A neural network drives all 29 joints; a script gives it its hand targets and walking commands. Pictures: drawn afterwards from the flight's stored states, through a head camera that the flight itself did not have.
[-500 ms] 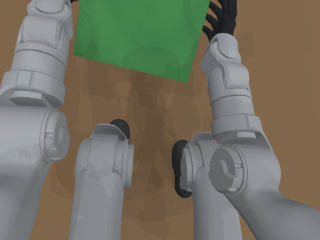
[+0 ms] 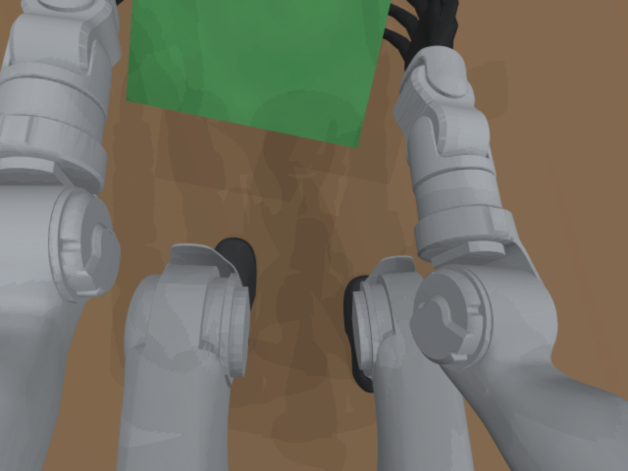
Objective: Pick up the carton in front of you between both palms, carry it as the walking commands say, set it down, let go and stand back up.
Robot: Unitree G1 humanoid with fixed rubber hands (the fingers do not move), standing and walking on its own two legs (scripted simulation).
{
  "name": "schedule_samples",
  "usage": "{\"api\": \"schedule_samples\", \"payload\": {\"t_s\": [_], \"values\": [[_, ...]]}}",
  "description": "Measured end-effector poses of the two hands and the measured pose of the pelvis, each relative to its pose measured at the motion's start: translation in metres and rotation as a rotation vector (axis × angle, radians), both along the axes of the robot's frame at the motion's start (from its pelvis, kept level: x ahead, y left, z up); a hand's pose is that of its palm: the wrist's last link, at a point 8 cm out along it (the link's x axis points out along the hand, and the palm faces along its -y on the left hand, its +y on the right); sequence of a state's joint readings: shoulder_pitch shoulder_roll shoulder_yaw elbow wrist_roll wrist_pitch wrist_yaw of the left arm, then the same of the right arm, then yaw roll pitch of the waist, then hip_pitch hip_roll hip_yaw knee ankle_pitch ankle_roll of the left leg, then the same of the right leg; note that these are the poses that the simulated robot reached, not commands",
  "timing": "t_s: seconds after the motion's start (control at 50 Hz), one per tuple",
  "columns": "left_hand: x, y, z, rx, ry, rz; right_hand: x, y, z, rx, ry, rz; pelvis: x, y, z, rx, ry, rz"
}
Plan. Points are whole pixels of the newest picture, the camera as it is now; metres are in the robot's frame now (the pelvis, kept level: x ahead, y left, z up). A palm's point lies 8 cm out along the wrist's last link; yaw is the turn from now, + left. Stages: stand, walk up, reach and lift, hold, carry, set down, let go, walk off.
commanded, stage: set down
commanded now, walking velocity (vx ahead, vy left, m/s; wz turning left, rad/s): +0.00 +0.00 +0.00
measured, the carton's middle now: (267, 36) +0.54 +0.11 -0.25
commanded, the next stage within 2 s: let go in 1.92 s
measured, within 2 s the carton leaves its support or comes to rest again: rests again in 0.20 s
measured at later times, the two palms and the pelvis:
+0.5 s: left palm out of the picture +0.55 +0.26 -0.17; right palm (426, 37) +0.55 -0.05 -0.17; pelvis +0.02 +0.00 +0.00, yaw +0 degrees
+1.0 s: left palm out of the picture +0.53 +0.30 -0.16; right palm (461, 58) +0.53 -0.09 -0.16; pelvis -0.01 +0.00 -0.01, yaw +0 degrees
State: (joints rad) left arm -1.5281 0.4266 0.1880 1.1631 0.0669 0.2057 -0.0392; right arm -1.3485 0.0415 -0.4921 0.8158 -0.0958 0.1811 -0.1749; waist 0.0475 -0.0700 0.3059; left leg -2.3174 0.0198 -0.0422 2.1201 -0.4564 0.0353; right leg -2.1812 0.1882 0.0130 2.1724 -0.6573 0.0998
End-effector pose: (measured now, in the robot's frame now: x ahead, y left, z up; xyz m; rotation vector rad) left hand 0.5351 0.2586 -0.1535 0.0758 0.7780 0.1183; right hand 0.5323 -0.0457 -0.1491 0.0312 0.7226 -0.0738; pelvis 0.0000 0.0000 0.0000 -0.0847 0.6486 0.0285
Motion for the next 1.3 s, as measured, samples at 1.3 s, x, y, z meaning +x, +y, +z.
{"api": "schedule_samples", "payload": {"t_s": [1.3], "values": [[-0.007, 0.042, 0.107, -0.013, -0.105, 0.042, 0.006, -0.030, 0.109, -0.107, -0.047, -0.002, 0.002, 0.002, 0.076, -0.023, 0.047, 0.035]]}}
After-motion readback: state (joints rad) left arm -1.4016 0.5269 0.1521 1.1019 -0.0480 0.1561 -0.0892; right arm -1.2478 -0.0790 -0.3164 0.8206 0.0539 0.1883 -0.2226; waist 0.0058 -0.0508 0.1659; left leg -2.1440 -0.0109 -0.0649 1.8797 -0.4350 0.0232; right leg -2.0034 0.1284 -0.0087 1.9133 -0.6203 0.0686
